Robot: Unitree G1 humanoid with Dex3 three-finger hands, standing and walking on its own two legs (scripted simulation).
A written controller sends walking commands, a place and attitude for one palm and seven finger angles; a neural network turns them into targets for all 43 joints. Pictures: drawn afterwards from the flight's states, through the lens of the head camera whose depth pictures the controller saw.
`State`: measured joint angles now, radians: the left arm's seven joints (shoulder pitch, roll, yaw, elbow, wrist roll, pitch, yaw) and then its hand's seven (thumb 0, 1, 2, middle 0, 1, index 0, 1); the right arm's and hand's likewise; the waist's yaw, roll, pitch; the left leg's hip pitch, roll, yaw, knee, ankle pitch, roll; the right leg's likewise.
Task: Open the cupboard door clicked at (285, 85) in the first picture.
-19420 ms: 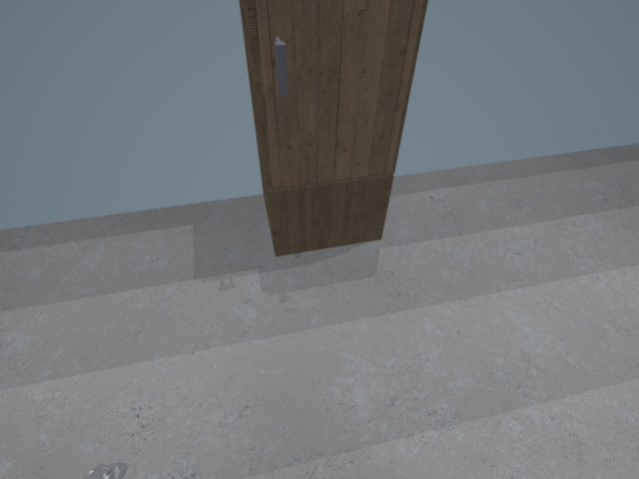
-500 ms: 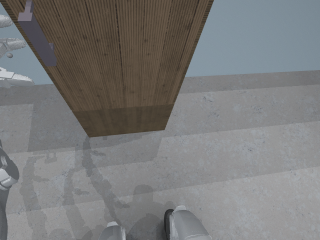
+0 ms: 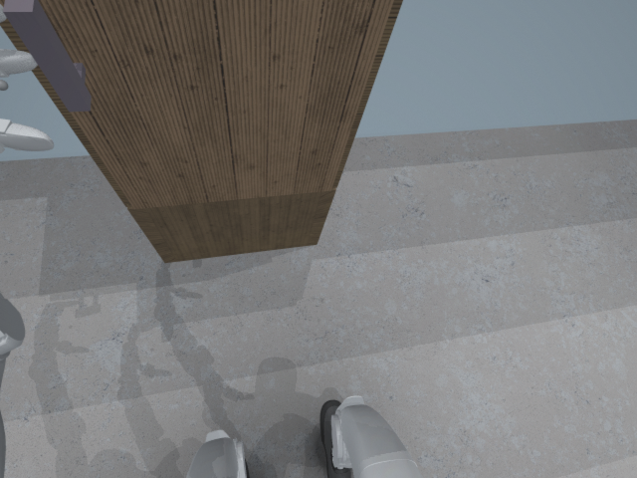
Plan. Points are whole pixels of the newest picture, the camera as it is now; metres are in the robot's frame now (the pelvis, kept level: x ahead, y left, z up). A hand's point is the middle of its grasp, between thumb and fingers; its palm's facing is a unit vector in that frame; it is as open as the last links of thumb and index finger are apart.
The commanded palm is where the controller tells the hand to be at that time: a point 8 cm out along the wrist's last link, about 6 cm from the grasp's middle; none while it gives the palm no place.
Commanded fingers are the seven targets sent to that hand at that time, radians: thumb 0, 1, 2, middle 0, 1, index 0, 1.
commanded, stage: slide the fingers in behind the handle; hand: left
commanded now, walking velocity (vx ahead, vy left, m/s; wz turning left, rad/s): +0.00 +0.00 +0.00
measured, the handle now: (55, 45) +0.59 +0.23 +0.10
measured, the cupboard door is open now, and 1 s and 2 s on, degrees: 0 1 1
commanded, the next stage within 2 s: close the thumb around the handle in 1.44 s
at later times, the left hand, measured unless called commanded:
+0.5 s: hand (54, 82) +0.53 +0.22 +0.10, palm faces +0.02 -1.00 -0.02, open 14.0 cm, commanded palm +0.51 +0.27 +0.10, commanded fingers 0.00 -0.50 0.30 -0.30 -1.20 -0.30 -1.20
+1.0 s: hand (72, 87) +0.53 +0.20 +0.11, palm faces +0.06 -1.00 -0.02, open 14.1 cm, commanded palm +0.50 +0.24 +0.10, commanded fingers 0.00 -0.50 0.30 -0.30 -1.20 -0.30 -1.20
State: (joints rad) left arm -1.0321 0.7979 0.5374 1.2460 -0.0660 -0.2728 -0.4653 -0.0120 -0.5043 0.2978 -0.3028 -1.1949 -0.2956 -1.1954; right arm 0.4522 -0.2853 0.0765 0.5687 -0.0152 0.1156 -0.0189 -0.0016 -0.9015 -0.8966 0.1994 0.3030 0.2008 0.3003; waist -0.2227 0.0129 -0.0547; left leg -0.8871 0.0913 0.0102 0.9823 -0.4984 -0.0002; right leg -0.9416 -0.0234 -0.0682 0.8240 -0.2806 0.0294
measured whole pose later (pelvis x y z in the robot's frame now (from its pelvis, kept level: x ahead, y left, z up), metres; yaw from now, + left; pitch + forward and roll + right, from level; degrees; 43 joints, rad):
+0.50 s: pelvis +0.01 +0.00 +0.00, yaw +0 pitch +22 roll -3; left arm -0.97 0.62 0.47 1.18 -0.07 -0.32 -0.33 -0.01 -0.50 0.30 -0.30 -1.20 -0.30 -1.20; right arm 0.41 -0.27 0.05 0.57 -0.03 0.10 0.00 0.00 -0.90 -0.90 0.20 0.30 0.20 0.30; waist -0.19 0.03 -0.08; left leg -0.83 0.08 0.02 0.95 -0.50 -0.01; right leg -0.90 -0.03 -0.06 0.82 -0.30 0.03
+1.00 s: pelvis +0.01 -0.01 +0.01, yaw +1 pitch +21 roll -2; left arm -0.96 0.57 0.45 1.17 -0.08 -0.33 -0.27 -0.01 -0.50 0.30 -0.28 -1.19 -0.27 -1.20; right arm 0.42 -0.28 0.03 0.60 -0.02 0.08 0.00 0.00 -0.90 -0.90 0.20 0.30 0.20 0.30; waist -0.18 0.03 -0.07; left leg -0.80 0.08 0.02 0.92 -0.48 -0.01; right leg -0.88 -0.03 -0.06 0.82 -0.29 0.02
